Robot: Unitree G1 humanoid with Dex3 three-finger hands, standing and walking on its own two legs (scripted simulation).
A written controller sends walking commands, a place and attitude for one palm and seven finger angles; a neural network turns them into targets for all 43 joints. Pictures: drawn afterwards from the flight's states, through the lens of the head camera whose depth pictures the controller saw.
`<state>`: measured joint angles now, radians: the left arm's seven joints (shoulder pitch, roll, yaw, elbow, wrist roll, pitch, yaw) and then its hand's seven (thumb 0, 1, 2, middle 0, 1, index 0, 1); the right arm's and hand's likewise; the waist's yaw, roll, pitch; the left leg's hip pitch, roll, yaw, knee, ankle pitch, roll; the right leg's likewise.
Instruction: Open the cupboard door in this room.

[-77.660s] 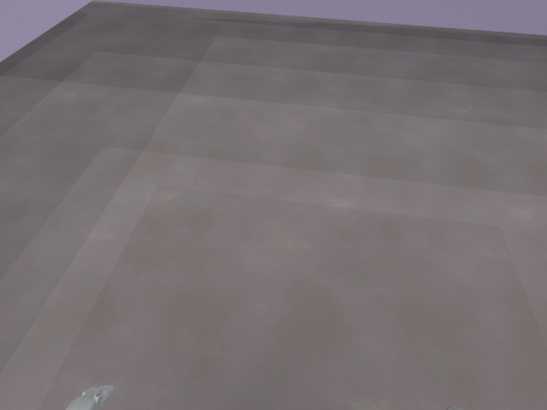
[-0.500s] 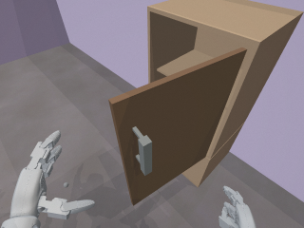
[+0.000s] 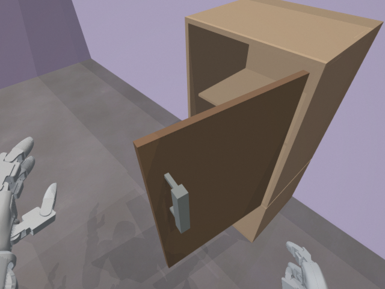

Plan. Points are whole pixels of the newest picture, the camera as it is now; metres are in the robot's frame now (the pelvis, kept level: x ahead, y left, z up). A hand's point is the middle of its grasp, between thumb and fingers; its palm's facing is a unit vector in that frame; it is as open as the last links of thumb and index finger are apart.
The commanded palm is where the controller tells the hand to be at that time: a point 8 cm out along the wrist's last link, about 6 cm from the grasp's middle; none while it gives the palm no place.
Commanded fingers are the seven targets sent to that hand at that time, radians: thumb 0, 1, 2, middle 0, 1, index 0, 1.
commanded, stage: draw the hand back to the body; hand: left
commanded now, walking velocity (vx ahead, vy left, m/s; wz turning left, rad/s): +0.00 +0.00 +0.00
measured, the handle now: (176, 203) +0.28 +0.08 +0.04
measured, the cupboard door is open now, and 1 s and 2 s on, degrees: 80 80 80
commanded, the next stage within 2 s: step back with the hand held close in 0.36 s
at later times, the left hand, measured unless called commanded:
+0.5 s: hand (64, 211) +0.18 +0.23 +0.16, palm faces +0.42 -0.81 -0.40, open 7.5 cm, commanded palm +0.14 +0.27 +0.18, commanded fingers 0.00 0.90 0.90 -0.20 -0.30 -0.20 -0.30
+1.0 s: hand (33, 227) +0.16 +0.26 +0.15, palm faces +0.33 -0.80 -0.51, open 7.4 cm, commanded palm +0.09 +0.30 +0.18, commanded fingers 0.00 0.90 0.90 -0.20 -0.30 -0.20 -0.30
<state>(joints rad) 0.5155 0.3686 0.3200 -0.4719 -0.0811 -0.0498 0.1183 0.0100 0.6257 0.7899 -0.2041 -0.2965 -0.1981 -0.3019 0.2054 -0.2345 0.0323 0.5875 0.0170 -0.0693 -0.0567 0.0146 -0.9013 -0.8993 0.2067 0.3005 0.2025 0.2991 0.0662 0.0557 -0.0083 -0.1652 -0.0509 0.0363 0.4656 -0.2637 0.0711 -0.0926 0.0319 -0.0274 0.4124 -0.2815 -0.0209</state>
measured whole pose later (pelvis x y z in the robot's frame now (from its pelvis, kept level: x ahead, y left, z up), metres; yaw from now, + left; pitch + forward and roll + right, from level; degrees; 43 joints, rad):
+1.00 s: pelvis -0.06 +0.00 -0.01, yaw -2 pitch +0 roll -2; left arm 0.59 0.47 0.43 -0.52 -0.07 -0.15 0.14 0.02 0.88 0.90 -0.22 -0.30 -0.21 -0.30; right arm 0.18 -0.23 -0.02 0.53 0.03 0.04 -0.07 0.01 -0.90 -0.90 0.20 0.30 0.20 0.30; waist -0.02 0.00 0.03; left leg -0.33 -0.02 0.08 0.53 -0.21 0.08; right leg -0.28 0.05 0.00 0.49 -0.22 -0.01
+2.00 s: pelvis -0.29 +0.10 -0.04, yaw +1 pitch +0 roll -4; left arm 0.55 0.53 0.54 -0.72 -0.08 -0.22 0.11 0.01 0.88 0.90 -0.22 -0.30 -0.21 -0.30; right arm 0.21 -0.15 -0.02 0.70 0.01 -0.10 0.00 0.01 -0.90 -0.90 0.21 0.30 0.20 0.30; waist 0.08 -0.06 -0.05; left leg -0.69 -0.01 -0.05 1.29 -0.41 -0.04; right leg -0.20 0.06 -0.05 0.74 -0.53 -0.05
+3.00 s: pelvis -0.34 +0.10 +0.00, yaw -6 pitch +0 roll +2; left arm 0.52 0.36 0.42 -0.36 -0.05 -0.21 0.15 0.01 0.88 0.90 -0.22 -0.30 -0.21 -0.30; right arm 0.24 -0.24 -0.02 0.67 0.02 -0.07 -0.08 0.01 -0.90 -0.90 0.21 0.30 0.20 0.30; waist 0.02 0.01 0.01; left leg -0.37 0.00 0.09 0.64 -0.23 0.04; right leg -0.03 0.09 -0.07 0.40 -0.37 -0.11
